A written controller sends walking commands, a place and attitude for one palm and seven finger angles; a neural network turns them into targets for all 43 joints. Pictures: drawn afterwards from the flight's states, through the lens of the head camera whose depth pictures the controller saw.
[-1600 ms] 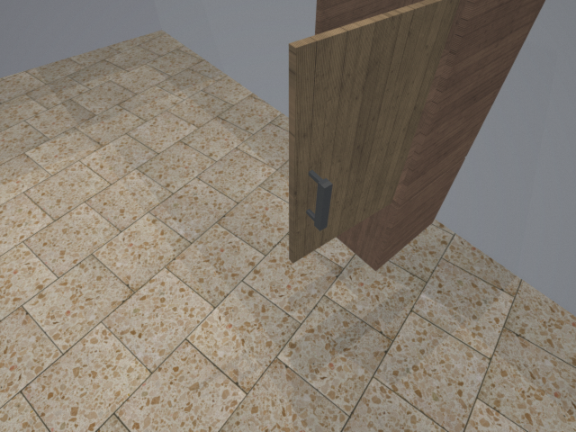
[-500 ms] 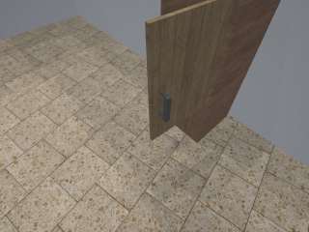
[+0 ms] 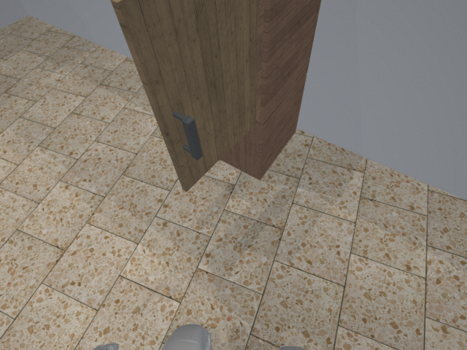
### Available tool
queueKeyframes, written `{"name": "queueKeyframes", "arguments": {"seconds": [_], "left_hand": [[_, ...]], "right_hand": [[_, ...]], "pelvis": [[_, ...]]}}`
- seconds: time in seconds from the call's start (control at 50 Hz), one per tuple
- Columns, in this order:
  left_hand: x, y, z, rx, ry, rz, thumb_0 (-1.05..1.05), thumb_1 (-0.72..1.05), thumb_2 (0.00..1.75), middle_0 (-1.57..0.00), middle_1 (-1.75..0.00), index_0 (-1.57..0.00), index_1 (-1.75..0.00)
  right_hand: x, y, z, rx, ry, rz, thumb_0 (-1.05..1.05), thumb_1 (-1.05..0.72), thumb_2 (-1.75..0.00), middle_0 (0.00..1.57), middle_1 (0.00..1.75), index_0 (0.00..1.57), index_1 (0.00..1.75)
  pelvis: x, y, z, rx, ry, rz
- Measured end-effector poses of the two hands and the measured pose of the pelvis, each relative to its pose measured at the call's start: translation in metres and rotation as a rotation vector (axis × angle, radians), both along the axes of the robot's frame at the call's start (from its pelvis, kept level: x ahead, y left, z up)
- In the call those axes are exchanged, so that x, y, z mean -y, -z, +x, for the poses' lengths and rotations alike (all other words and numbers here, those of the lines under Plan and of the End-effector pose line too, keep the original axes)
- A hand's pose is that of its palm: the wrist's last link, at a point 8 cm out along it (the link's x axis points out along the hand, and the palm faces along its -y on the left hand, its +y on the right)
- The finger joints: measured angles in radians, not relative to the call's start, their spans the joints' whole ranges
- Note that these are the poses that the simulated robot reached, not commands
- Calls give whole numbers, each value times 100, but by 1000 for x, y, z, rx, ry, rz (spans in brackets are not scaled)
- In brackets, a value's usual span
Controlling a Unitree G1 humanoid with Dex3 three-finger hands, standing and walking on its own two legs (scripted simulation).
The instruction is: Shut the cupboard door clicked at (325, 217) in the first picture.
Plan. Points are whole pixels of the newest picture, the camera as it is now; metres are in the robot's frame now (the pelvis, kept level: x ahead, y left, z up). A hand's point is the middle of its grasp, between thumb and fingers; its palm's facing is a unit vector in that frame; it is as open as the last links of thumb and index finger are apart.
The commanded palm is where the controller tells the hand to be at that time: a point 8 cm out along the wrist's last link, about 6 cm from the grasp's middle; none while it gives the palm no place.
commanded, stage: walk around to get in front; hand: left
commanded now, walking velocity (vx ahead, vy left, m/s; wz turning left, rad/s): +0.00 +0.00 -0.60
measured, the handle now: (187, 136) +0.60 +0.17 -0.08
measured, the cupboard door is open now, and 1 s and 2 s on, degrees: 85 85 85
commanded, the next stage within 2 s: none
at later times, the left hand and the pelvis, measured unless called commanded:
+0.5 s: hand (164, 326) +0.17 +0.17 -0.16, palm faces -0.30 -0.91 -0.28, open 7.3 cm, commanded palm none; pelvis +0.00 -0.01 -0.01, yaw -18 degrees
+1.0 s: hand (217, 294) +0.23 +0.06 -0.16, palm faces -0.58 -0.77 -0.26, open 7.4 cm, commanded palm none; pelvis +0.01 -0.04 -0.01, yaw -36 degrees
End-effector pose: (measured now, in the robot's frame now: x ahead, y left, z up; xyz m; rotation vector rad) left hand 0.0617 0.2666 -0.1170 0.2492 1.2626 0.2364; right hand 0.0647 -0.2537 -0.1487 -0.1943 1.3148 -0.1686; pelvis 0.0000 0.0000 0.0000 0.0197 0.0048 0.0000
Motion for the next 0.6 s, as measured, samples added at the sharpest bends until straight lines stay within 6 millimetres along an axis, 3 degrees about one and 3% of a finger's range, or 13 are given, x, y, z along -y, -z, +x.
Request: {"name": "queueKeyframes", "arguments": {"seconds": [0.12, 0.2, 0.26, 0.36, 0.46, 0.52, 0.6], "left_hand": [[8, 3, 10, -50, 86, -35, 0, 91, 90, -20, -30, -20, -30], [7, 17, 24, -52, 129, -71, 0, 91, 90, -20, -30, -20, -30], [9, 21, 42, -35, 166, -91, 1, 91, 90, -20, -30, -20, -30], [26, 7, 77, 23, 236, -107, 1, 91, 90, -20, -30, -20, -30], [48, 8, 108, 81, 350, -68, 0, 91, 90, -20, -30, -20, -30], [57, 8, 113, 59, 393, -42, 0, 91, 90, -20, -30, -20, -30], [65, 8, 115, 9, 438, -37, 0, 91, 90, -20, -30, -20, -30]], "right_hand": [[4, -26, 25, 146, 61, -28, 1, -90, -90, 19, 30, 20, 29], [0, -32, 28, 217, 84, -64, 1, -90, -90, 20, 30, 20, 29], [-2, -34, 12, 194, 85, -79, 0, -90, -90, 20, 30, 20, 29], [1, -32, -27, 102, 122, -63, 0, -90, -90, 20, 30, 20, 30], [21, -11, -66, 61, 235, -37, 1, -90, -90, 20, 30, 20, 30], [32, -7, -82, 32, 305, -51, 1, -90, -90, 20, 30, 20, 30], [37, -20, -90, 42, 368, -73, 1, -90, -90, 20, 30, 20, 29]], "pelvis": [[-4, -9, 1, -19, 97, 13], [-14, -1, 4, -35, 146, -20], [-14, -1, 2, -24, 173, -15], [-6, -9, 2, -19, 220, -40], [12, 6, 4, -20, 290, -19], [14, 7, 2, -13, 327, -29], [13, -1, 4, -17, 383, -11]]}}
